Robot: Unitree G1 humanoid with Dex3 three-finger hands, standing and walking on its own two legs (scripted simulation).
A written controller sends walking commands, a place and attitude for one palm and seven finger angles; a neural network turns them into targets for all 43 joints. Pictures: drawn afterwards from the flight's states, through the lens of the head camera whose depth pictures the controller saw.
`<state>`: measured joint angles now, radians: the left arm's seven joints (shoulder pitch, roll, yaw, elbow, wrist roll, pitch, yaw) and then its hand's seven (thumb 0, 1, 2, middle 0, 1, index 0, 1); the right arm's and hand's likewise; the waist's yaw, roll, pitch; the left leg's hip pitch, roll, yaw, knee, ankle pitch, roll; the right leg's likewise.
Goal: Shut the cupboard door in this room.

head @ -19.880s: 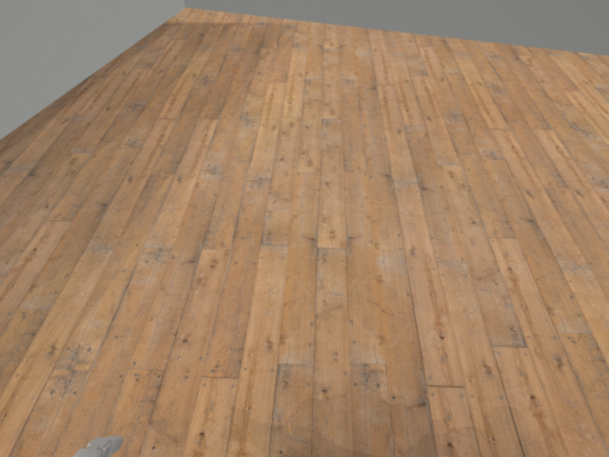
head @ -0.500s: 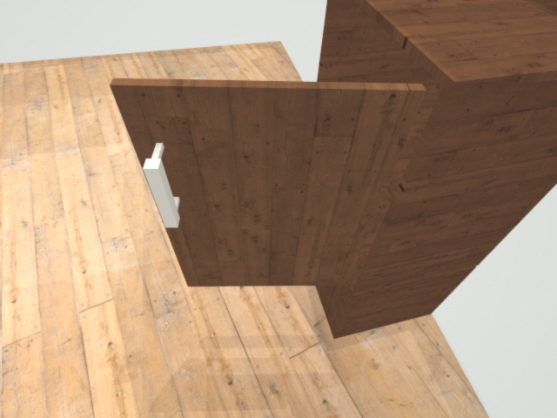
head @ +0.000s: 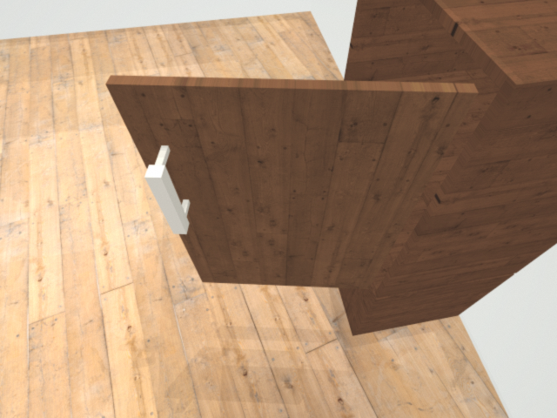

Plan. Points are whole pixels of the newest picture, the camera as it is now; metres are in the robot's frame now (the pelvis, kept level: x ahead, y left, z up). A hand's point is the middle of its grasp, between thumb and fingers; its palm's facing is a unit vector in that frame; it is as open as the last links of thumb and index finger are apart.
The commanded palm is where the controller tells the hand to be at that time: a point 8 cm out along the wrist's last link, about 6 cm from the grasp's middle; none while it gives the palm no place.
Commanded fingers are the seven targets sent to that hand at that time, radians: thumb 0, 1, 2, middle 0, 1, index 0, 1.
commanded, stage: come to a stop and stand still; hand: left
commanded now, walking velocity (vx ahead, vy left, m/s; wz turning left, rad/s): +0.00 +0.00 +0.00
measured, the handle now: (172, 192) +0.41 +0.19 +0.06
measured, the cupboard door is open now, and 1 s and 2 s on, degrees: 77 77 77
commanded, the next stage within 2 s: look again from close up in 0.72 s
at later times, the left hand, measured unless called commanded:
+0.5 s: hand out of the picture -0.01 +0.20 -0.17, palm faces +0.02 -0.98 -0.20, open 7.3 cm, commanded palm none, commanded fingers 0.00 0.90 0.90 -0.20 -0.30 -0.20 -0.30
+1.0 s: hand out of the picture -0.02 +0.20 -0.17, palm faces +0.00 -0.97 -0.22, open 7.4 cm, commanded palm none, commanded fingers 0.00 0.90 0.90 -0.20 -0.30 -0.20 -0.30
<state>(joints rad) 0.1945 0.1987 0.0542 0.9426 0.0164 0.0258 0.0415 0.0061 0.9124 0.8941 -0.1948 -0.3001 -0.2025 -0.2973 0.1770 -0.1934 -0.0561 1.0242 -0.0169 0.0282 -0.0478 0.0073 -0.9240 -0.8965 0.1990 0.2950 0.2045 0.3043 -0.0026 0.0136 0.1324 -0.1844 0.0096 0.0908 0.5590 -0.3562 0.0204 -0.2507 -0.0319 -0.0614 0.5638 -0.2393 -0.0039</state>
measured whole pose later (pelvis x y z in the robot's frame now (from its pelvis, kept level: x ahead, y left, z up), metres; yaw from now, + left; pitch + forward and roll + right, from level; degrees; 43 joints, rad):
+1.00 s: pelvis -0.03 +0.02 +0.00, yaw +0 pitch -1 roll +0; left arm 0.31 0.18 -0.01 1.04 0.02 -0.01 0.04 0.01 0.91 0.89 -0.20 -0.30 -0.20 -0.30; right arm 0.28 -0.16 -0.03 1.07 -0.01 -0.01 -0.02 0.00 -0.91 -0.90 0.20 0.30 0.20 0.30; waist -0.01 0.00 0.02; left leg -0.22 -0.01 0.05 0.52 -0.28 0.03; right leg -0.25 -0.06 -0.05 0.52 -0.24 0.02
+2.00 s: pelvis -0.06 +0.00 -0.09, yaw +2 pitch +12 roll -2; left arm 0.45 0.25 0.27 -0.01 -0.38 -0.42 -0.42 0.02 0.90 0.90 -0.52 -0.65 -0.53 -0.65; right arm 0.19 -0.24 -0.01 0.56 0.04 -0.31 -0.09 0.01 -0.90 -0.90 0.20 0.30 0.21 0.30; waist 0.06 0.02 -0.11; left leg -0.89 0.03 -0.04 1.24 -0.55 -0.01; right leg -0.88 -0.03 -0.10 1.19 -0.51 -0.03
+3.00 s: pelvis -0.02 +0.02 -0.03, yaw +2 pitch +7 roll -2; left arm 0.35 0.27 0.19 -0.13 -0.31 -0.19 -0.25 0.02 0.90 0.90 -1.29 -1.49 -1.30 -1.49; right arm 0.27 -0.24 0.04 0.54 0.05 -0.24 -0.07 0.01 -0.90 -0.90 0.20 0.30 0.21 0.30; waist 0.01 0.05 -0.10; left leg -0.54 0.01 0.00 0.89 -0.46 0.02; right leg -0.54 -0.03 -0.07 0.84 -0.42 0.01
